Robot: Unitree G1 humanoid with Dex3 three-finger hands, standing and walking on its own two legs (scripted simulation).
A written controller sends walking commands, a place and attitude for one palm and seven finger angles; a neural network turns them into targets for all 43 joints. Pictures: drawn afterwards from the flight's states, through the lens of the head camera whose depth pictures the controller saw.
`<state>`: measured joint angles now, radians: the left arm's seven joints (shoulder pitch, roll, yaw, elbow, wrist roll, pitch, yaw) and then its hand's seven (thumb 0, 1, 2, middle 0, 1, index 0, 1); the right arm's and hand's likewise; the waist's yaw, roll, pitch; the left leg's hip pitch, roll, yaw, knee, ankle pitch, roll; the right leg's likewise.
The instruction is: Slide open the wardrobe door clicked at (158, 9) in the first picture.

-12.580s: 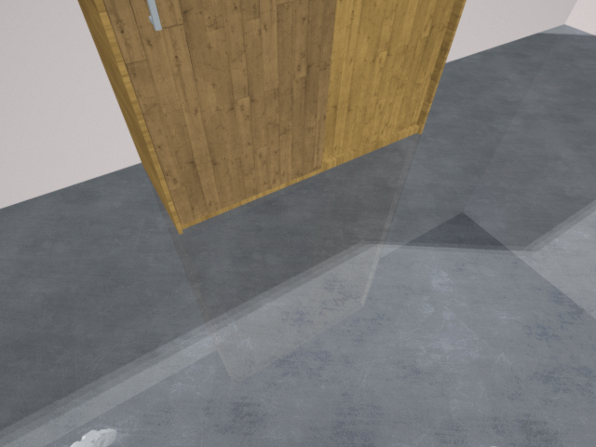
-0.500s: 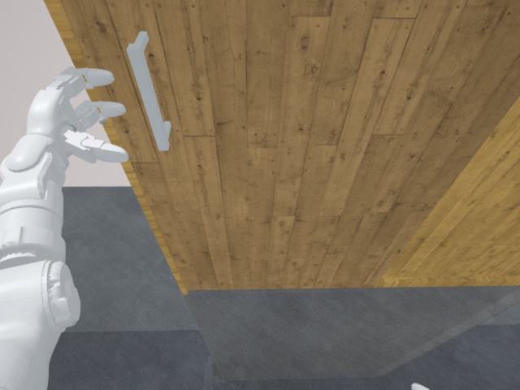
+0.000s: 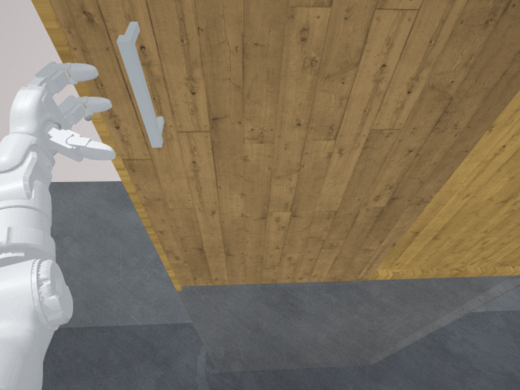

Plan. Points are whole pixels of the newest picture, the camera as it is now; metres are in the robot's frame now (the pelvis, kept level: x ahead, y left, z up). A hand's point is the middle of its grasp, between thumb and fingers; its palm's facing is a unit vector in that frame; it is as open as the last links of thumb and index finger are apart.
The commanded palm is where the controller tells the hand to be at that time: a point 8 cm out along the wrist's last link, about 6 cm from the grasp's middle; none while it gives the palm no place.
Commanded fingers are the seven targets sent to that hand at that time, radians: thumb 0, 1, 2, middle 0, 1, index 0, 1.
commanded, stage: move the hooked fingers beside the handle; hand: left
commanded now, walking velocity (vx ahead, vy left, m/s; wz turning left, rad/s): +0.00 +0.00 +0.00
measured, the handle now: (146, 91) +0.52 +0.17 +0.18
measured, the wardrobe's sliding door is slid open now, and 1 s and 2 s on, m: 0.00 0.00 0.00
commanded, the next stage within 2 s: feel for the door with the fingertips in 0.38 s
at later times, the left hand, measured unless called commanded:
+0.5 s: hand (90, 116) +0.45 +0.23 +0.18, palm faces +0.04 -1.00 +0.00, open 14.0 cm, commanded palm +0.43 +0.28 +0.18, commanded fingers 0.00 -0.50 0.30 -0.30 -1.20 -0.30 -1.20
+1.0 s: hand (123, 114) +0.45 +0.19 +0.18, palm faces +0.04 -1.00 +0.00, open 14.0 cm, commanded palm +0.43 +0.25 +0.18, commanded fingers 0.00 -0.50 0.30 -0.30 -1.20 -0.30 -1.20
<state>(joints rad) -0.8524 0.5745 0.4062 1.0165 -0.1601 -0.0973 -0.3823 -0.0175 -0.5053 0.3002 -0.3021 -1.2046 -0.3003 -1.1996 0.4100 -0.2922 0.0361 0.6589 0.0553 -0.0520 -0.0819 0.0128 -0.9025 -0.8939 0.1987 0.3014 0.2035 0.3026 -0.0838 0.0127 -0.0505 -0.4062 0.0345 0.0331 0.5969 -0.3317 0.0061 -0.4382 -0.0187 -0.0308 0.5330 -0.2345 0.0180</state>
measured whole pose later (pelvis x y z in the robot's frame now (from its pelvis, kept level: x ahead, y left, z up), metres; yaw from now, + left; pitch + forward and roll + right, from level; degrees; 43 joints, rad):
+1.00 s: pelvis -0.01 -0.01 +0.00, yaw +0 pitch +6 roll +0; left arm -0.89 0.47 0.37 1.04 -0.12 -0.10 -0.25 -0.02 -0.50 0.30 -0.31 -1.20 -0.30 -1.20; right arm 0.36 -0.27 0.05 0.65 0.05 -0.07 -0.08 0.01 -0.90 -0.89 0.20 0.30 0.20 0.30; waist -0.09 0.02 -0.04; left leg -0.38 0.04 0.03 0.59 -0.31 0.00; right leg -0.42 -0.02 -0.03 0.55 -0.23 0.01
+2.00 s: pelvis -0.01 +0.00 +0.00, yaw +0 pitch +7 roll -1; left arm -0.89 0.45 0.33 1.00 -0.14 -0.10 -0.25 -0.02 -0.51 0.30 -0.31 -1.21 -0.31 -1.20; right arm 0.38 -0.28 0.04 0.65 0.05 -0.06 -0.07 0.01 -0.90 -0.89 0.20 0.30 0.20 0.30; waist -0.08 0.03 -0.06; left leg -0.41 0.03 0.03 0.62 -0.34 0.00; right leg -0.44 -0.02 -0.03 0.56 -0.24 0.01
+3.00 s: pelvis -0.01 -0.01 +0.00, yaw +1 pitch +6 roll -1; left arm -0.92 0.35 0.26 1.00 -0.12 -0.09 -0.13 -0.02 -0.51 0.30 -0.30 -1.20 -0.30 -1.20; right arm 0.34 -0.26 0.03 0.67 0.04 -0.08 -0.06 0.01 -0.90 -0.89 0.20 0.30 0.20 0.30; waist -0.07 0.03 -0.05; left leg -0.38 0.03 0.02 0.59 -0.31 -0.01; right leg -0.42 -0.02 -0.04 0.56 -0.24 0.01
